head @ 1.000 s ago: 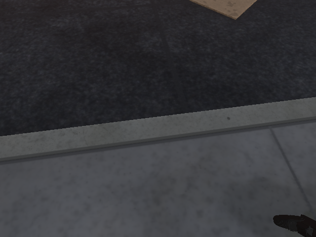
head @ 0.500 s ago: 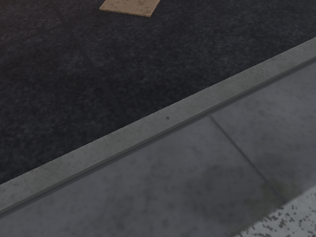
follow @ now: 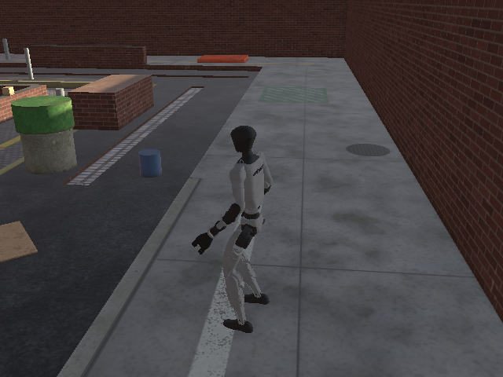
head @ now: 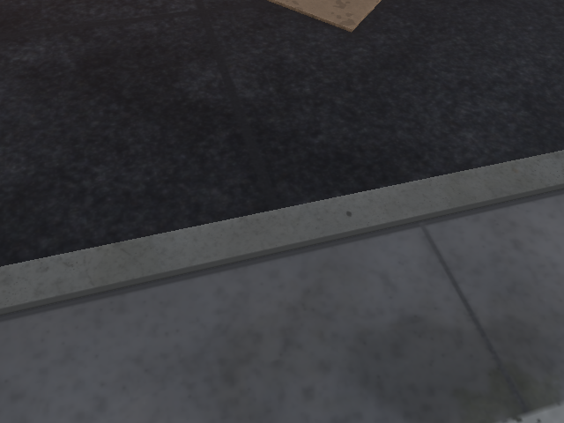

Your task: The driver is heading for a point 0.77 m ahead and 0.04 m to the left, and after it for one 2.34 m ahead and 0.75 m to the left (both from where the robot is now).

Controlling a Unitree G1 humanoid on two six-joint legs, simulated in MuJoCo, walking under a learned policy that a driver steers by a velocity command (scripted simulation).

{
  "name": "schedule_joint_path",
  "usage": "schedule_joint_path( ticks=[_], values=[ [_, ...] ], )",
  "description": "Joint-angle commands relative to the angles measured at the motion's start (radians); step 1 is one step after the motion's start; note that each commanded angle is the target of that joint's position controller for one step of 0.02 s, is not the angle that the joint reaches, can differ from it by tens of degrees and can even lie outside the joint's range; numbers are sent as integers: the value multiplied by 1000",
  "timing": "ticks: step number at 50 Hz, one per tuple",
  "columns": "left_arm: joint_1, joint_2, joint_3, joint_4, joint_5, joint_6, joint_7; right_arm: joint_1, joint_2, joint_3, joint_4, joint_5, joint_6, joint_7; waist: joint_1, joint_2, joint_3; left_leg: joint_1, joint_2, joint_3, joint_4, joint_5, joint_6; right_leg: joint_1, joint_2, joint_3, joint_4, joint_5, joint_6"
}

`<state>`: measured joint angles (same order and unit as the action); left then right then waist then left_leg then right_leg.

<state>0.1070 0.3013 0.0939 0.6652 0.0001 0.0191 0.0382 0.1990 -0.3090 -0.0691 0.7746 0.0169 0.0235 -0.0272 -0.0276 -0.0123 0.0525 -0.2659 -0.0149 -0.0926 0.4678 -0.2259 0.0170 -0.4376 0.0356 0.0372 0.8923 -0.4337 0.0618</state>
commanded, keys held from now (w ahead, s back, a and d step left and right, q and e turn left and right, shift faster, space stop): q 0.14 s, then w+q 0.20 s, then w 0.24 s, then w+e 0.42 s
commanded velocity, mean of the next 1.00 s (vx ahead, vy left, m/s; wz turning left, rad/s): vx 0.31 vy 0.00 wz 0.18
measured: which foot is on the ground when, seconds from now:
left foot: down 0.00-0.14, up 0.16-0.58, down 0.60-1.00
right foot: up 0.00-0.12, down 0.14-0.60, up 0.62-1.00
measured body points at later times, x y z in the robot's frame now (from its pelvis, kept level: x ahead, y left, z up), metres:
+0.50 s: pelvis +0.03 +0.00 +0.00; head +0.05 +0.00 +0.45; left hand +0.01 +0.29 -0.10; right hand +0.27 -0.21 -0.09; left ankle +0.05 +0.17 -0.70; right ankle +0.01 -0.14 -0.74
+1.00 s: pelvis +0.21 +0.11 -0.01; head +0.24 +0.13 +0.44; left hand +0.36 +0.38 -0.11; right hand +0.27 -0.16 -0.13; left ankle +0.06 +0.16 -0.74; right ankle +0.42 +0.01 -0.69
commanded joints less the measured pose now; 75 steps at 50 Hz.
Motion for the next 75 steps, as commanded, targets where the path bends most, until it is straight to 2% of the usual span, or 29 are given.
schedule_joint_path(
  ticks=[1, 6, 7, 8, 9, 10, 12, 14, 18, 25, 29, 30, 31, 32, 33, 34, 38, 43, 50, 53, 55, 56, 57, 58, 59, 60, 62, 68, 75],
  values=[
    [-36, 35, 2, -78, -10, -25, -12, -37, -182, -51, -80, 2, 6, -8, -9, 175, -142, 135, 207, -248, -82, 359, 194, 24, 12, 2, -156, 29, 6],
    [97, 78, 27, -40, -11, -39, -26, -91, -153, -44, -113, 22, 18, -5, 48, 178, -136, 4, 132, -317, -20, 141, 110, 283, -2, -3, -539, 268, -39],
    [132, 141, 42, -45, 5, -37, -18, -61, -103, -31, -118, 8, 17, -6, 36, 30, -162, -120, 57, -239, 147, -76, 50, 398, -185, 161, -576, 308, -103],
    [122, 226, 58, -51, 32, -29, -21, -30, -78, -28, -141, 5, 6, -2, 6, -250, -138, -334, -99, -49, 350, -386, -9, 400, -398, 435, -631, 338, -260],
    [108, 189, 46, -67, 52, -43, -23, -46, -151, -48, -143, -3, -6, -3, 25, -206, -119, -381, -11, -73, 567, -377, -29, 331, -465, 518, -679, 143, -339],
    [68, 130, 29, -73, 41, -55, -19, -48, -192, -65, -130, 8, -7, 1, 11, -138, -81, -401, 19, -74, 637, -284, -24, 302, -405, 440, -703, -56, -306],
    [27, 105, 18, -72, 2, -68, -4, -30, -166, -67, -105, -4, 2, 4, 6, -134, -32, -468, 38, -41, 696, -154, -49, 328, -315, 309, -722, -108, -230],
    [79, 100, 13, -60, 5, -77, 7, -53, -120, -54, -117, 0, -7, 17, 36, -112, -27, -480, 52, -4, 716, -71, -65, 341, -287, 213, -743, -52, -217],
    [185, 113, 21, -29, 7, -92, 3, -122, -74, -37, -162, 4, -28, 31, 94, -107, -24, -521, 73, 18, 572, -11, -85, 424, -307, 146, -769, 1, -242],
    [201, 162, 38, 16, -23, -100, -35, -131, -37, -8, -173, 4, -56, 58, 87, -130, 4, -247, 71, 117, 223, -49, -29, 300, -314, 18, -758, 109, -254],
    [197, 152, 27, 49, -41, -84, -49, 21, -72, -24, -122, 8, -64, 61, -9, -87, -33, 76, 11, 179, 29, 0, 38, 193, -306, -21, -596, 169, -223],
    [202, 101, 5, 59, -30, -86, -51, 152, -120, -49, -87, 11, -66, 51, -75, -32, -104, 280, 30, 126, 3, 1, 65, 108, -244, -80, -395, 272, -181],
    [171, 4, -33, 17, 9, -93, -57, 303, -219, -67, -71, -10, -66, 33, -115, 233, -210, 492, 298, -223, -63, 23, 133, -115, -143, -159, 36, -5, -102],
    [191, 24, -26, -16, -22, -113, -52, 285, -269, -73, -91, -17, -82, 38, -85, 322, -230, 527, 444, -580, -200, -179, 278, -379, -36, -38, 278, -155, -80],
    [147, 113, -4, -5, -47, -121, -49, 255, -182, -51, -93, -14, -99, 46, -103, 181, -159, 457, 422, -513, -224, -240, 264, -432, -84, 64, 373, -92, -96],
    [128, 122, 0, -9, -55, -120, -53, 210, -124, -31, -91, -12, -109, 49, -74, 173, -98, 395, 377, -384, -232, -248, 223, -446, -111, 79, 361, 12, -116],
    [170, 75, -1, 36, -34, -85, -57, 81, -50, -11, -90, -28, -132, 44, 15, 135, -21, 210, 259, -60, -304, 130, 144, -314, -147, 87, 266, 267, -87],
    [98, 32, -14, 13, -26, -72, -58, 101, -65, -18, -53, -32, -141, 23, 12, 78, 12, 206, 233, 133, -332, 357, 127, -330, -108, 82, 54, 452, -57],
    [-113, -8, -41, -77, -26, -81, -111, 183, -111, -28, 8, -13, -110, 1, -51, 56, 70, 345, 270, 264, -291, 566, 83, -297, -85, -74, -248, 485, -115],
    [-77, 35, -22, -96, -27, -73, -121, 172, -159, -39, 6, -8, -82, -13, 5, 111, -14, 424, 283, 295, -111, 1037, 76, -171, -6, -156, -251, 333, -170],
    [108, 109, 14, -68, -30, -63, -111, 145, -188, -46, -6, -4, -68, -19, 113, 133, -126, 383, 276, 296, 168, 1166, 72, 80, 51, -165, -277, 272, -226],
    [268, 162, 44, -37, -27, -56, -91, 113, -189, -43, -21, 5, -74, -19, 212, 88, -197, 209, 231, 308, 423, 987, 42, 362, 40, -93, -373, 340, -271],
    [314, 252, 59, -22, -25, -49, -70, 200, -52, -4, -59, -37, -95, -3, 128, -172, -288, -224, 76, 274, 808, -3, -13, 748, -210, 328, -340, 361, -401],
    [306, 246, 47, -50, -21, -67, -74, 213, -40, 16, -89, -19, -139, 16, 107, -173, -457, -441, -56, 27, 1021, -392, -21, 891, -374, 815, -513, 176, -552],
    [292, 177, 32, -47, -17, -74, -75, 74, -122, -7, -120, 18, -163, 29, 160, -60, -349, -526, 8, -47, 1014, -299, -4, 804, -342, 701, -585, 162, -478],
    [231, 146, 21, -47, -22, -80, -74, 33, -121, -3, -144, 26, -174, 31, 113, -1, -202, -528, 50, -30, 917, -204, 8, 637, -303, 559, -603, 209, -434],
    [120, 97, 4, -71, -14, -86, -70, 47, -115, -11, -130, -14, -164, 19, 26, 56, -97, -419, 113, -17, 767, -119, -13, 386, -219, 398, -632, 390, -388],
    [145, 133, 11, -44, -13, -82, -35, -34, -53, 9, -168, -39, -115, 11, 25, -24, -49, -329, 106, 50, 459, 89, -104, 136, -112, 220, -650, 552, -353],
    [247, 135, 9, 0, -31, -51, -20, -205, -73, 5, -216, -12, -140, 39, 100, -90, -73, -208, 13, 19, 72, 256, -81, 225, -122, 337, -512, 328, -281]
  ],
)
Velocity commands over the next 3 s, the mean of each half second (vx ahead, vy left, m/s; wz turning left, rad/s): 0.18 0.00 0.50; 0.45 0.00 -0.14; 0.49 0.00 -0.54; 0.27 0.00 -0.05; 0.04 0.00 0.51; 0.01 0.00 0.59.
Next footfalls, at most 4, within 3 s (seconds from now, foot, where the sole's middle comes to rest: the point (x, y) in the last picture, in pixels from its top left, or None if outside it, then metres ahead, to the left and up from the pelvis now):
0.14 right None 0.05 -0.13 -0.78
0.60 left None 0.09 0.17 -0.78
1.12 right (253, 419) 0.46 0.05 -0.78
1.58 left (184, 309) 0.74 0.23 -0.78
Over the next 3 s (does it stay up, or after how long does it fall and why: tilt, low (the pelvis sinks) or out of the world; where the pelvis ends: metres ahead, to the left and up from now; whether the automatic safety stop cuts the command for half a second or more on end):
stays up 0.67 0.13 0.00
